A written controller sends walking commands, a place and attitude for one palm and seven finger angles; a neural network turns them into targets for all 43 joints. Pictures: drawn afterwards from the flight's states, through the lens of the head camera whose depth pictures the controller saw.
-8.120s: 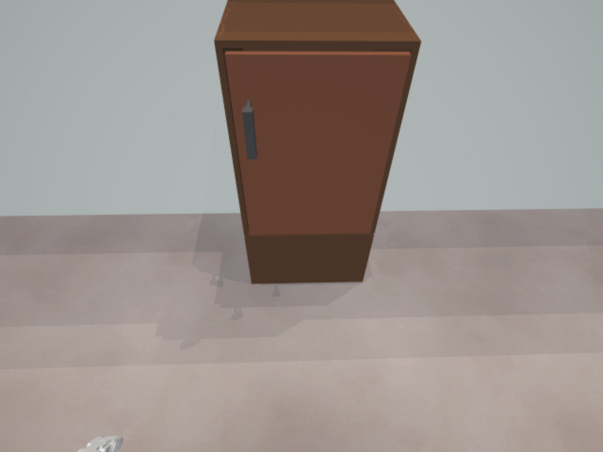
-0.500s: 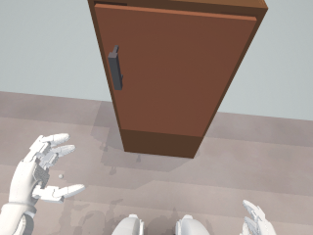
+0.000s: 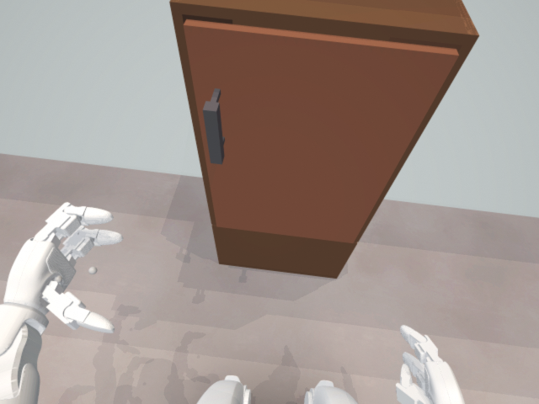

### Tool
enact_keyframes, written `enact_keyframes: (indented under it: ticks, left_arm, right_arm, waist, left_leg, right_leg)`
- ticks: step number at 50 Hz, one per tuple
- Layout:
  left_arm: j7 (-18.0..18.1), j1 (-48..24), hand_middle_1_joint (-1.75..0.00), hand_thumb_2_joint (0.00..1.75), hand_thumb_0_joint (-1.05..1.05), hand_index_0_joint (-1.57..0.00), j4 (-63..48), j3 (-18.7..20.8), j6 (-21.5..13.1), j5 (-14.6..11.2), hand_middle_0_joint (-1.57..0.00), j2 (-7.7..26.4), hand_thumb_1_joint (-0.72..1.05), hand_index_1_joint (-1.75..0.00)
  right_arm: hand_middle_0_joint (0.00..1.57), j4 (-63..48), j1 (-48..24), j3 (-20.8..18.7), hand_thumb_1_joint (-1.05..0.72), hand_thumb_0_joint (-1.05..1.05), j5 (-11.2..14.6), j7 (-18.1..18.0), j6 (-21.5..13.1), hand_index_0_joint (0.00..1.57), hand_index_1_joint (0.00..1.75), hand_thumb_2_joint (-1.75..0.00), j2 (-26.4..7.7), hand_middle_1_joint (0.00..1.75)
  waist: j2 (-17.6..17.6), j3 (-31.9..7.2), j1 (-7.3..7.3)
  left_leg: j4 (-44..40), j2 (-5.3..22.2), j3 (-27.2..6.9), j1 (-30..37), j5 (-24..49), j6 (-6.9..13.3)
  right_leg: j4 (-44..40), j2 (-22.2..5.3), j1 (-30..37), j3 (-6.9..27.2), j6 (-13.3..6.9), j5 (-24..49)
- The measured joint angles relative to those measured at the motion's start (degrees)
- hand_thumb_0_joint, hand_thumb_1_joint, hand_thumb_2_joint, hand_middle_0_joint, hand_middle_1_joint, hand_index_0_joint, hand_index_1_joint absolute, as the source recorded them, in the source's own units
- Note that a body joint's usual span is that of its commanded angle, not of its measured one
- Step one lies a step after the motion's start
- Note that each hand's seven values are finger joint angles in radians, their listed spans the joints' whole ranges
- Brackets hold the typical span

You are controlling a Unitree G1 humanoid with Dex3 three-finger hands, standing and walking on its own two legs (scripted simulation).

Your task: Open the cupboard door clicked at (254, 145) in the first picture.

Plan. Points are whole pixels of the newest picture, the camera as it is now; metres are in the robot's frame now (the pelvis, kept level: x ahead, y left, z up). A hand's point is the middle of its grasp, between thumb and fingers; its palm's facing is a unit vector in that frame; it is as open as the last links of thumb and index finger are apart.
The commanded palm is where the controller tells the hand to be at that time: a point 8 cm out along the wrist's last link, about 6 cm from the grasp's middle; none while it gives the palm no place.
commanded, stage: raise the hand with hooked fingers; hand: left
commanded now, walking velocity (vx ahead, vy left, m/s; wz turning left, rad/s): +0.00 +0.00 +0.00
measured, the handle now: (216, 127) +0.57 +0.14 +0.04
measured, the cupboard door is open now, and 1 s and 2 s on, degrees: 0 0 0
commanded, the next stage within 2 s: move the hooked fingers beside the handle in 0.62 s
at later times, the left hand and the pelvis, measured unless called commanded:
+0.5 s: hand (97, 253) +0.29 +0.26 +0.06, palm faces -0.03 -1.00 -0.05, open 14.0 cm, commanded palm +0.27 +0.31 +0.06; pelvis +0.00 -0.01 +0.00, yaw -1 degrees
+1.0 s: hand (116, 230) +0.33 +0.25 +0.06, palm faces -0.06 -1.00 -0.03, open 14.0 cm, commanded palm +0.31 +0.30 +0.06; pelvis +0.00 -0.02 +0.00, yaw +0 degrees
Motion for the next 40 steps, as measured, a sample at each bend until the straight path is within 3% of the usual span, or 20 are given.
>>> enact_keyframes:
  ticks: [5,11,24,40]
  left_arm:
    - [-0.87,-2.96,-1.19,0.3,-0.02,-0.31,1.86,2.15,-0.68,-0.55,-0.3,1.53,-0.5,-1.2]
    - [-3.34,-5.06,-1.19,0.3,-0.02,-0.3,5.63,3.17,1.24,-1.33,-0.3,3.22,-0.5,-1.2]
    - [-2.21,-3.54,-1.2,0.3,-0.02,-0.3,4.76,3.08,-1.28,-0.83,-0.3,1.3,-0.5,-1.2]
    - [-3.37,-5.85,-1.2,0.3,-0.02,-0.31,8.19,2.61,-0.71,-1.01,-0.3,1.59,-0.5,-1.2]
  right_arm:
    - [0.2,0.91,0.92,-0.28,-0.9,0.01,-0.02,0.02,0.32,0.2,0.3,-0.9,-0.41,0.3]
    - [0.2,1.09,1.91,-0.78,-0.9,0.01,0.3,0.09,0.96,0.2,0.3,-0.9,-1.36,0.3]
    - [0.2,0.3,2.09,-1.34,-0.9,0.01,-0.08,0.8,1.33,0.2,0.3,-0.9,-1.4,0.3]
    - [0.2,0.24,0.89,-0.28,-0.9,0.01,0.29,-0.1,1.29,0.2,0.3,-0.9,-0.95,0.3]
  waist:
    - [-0.07,0.21,-0.24]
    - [0.23,-0.05,-0.89]
    - [-0.58,0.12,-1.42]
    - [0.19,-0.14,-0.65]
  left_leg:
    - [-0.63,0.08,-0.05,0.31,0.16,-0.11]
    - [-1.78,0.18,0.18,0.73,0.56,-0.12]
    - [-1.74,0.61,0.28,0.68,0.51,-0.56]
    - [-1.44,0.49,-0.16,0.55,0.67,-0.86]
  right_leg:
    - [-0.72,0.12,0.34,-0.01,-0.03,0.2]
    - [-1.76,0.28,0.6,0.28,-0.06,0.64]
    - [-1.46,0.71,0.29,0.4,-0.54,0.56]
    - [-0.87,0.58,0.18,-0.03,-0.93,0.38]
